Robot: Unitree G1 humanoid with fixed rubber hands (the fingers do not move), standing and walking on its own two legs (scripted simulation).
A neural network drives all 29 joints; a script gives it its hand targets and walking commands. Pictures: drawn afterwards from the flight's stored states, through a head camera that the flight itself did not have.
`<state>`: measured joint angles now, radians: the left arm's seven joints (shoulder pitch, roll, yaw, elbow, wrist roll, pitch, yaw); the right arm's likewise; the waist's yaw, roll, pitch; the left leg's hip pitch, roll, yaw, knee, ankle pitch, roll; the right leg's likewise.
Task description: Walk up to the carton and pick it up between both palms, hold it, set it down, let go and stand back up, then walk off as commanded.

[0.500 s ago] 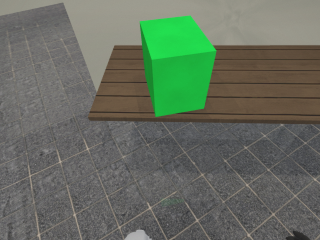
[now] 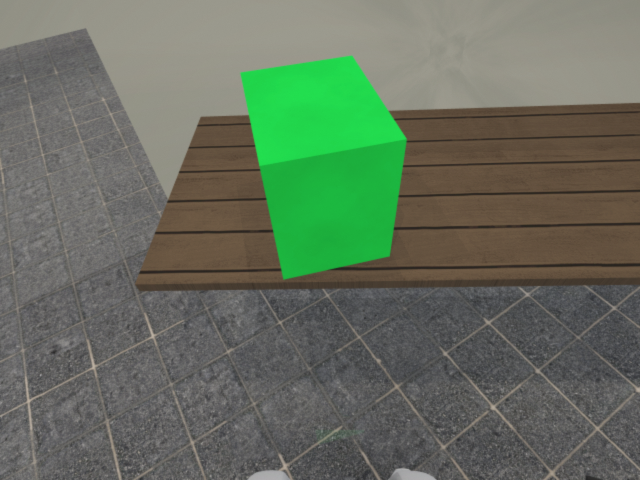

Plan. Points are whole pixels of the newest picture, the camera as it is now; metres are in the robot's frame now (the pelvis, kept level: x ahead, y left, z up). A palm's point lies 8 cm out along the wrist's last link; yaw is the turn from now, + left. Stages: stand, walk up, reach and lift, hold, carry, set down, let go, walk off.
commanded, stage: walk up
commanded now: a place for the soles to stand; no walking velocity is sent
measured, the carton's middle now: (317, 167) +0.69 +0.03 -0.04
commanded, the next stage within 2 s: none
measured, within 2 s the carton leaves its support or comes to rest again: neither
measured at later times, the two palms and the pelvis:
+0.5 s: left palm out of the picture +0.14 +0.32 -0.08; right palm out of the picture +0.13 -0.32 -0.08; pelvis +0.06 +0.01 +0.00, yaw +0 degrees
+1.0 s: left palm (89, 478) +0.15 +0.32 -0.08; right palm (609, 472) +0.15 -0.32 -0.08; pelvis +0.06 +0.01 +0.00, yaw +1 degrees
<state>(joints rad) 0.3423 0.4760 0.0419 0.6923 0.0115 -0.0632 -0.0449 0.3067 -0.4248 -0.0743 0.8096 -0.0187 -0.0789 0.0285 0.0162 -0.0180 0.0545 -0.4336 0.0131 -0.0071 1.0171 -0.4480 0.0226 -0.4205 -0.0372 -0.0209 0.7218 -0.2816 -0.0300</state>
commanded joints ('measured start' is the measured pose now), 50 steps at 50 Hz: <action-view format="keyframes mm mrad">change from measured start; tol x16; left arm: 1 82 211 99 -32 10 -22 20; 50 -128 134 33 -1 3 21 33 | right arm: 1 56 -192 -32 -61 12 -4 -14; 50 -108 -191 -5 -40 -2 0 -38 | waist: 1 9 -134 -21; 8 5 -164 -58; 19 3 215 -43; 23 -1 -106 -122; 31 -11 127 -49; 37 -32 -64 -82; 50 -14 33 -92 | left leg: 1 -190 36 0 23 42 0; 11 296 -26 52 -557 267 16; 13 291 356 -582 -719 96 164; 21 47 166 -128 -405 521 120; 24 -44 -10 16 -165 -9 4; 31 135 207 -256 -554 139 127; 36 111 34 -20 -358 235 26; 50 139 89 -104 -491 123 54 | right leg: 1 231 -199 398 -421 -24 -163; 10 107 -155 158 -98 336 -168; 14 -212 15 80 257 -341 7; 21 240 39 -13 -191 9 -12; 24 194 -278 441 -327 160 -193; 28 39 -144 196 -184 218 -88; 31 24 -10 55 -55 -86 -13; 38 137 -146 221 -207 173 -103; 50 105 -66 140 -175 5 -54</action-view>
